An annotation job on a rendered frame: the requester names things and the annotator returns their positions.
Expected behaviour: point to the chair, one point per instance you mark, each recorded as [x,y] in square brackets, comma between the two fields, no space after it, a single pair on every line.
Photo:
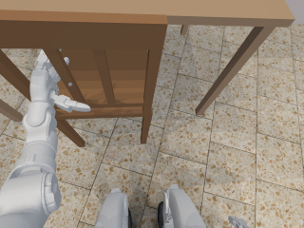
[114,60]

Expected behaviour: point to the robot right thigh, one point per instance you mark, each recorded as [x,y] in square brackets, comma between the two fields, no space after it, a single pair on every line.
[183,211]

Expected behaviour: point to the table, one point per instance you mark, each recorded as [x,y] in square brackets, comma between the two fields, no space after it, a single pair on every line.
[263,15]

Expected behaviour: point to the robot left upper arm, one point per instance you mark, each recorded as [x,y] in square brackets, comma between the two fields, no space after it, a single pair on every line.
[27,201]

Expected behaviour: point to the robot left forearm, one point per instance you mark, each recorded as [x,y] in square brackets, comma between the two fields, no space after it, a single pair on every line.
[40,146]

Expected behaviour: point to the robot thigh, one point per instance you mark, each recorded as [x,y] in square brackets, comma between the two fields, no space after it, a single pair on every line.
[183,211]
[113,210]

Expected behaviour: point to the left robot hand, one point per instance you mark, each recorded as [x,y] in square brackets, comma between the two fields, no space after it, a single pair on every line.
[43,79]

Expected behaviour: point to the robot left thigh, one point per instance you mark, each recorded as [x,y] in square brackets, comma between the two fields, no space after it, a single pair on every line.
[113,210]

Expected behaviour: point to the right robot hand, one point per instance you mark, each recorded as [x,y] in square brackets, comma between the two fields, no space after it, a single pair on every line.
[238,222]

